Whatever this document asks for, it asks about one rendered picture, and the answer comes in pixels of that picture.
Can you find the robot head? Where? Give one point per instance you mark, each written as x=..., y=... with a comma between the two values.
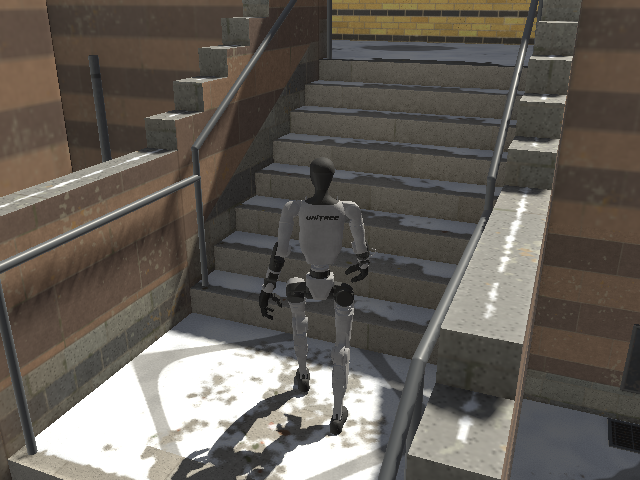
x=321, y=173

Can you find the robot right shin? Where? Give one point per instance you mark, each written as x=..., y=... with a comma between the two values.
x=339, y=383

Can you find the robot left upper arm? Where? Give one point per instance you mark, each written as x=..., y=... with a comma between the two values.
x=290, y=210

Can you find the robot right forearm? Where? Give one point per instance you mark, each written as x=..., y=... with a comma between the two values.
x=363, y=259

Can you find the left robot hand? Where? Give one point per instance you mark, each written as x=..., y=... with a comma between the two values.
x=263, y=303

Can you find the robot right upper arm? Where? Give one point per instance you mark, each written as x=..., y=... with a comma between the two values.
x=353, y=212

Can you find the right robot hand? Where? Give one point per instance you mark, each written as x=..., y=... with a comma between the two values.
x=361, y=276

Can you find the robot left forearm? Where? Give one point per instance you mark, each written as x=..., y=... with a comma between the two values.
x=273, y=272

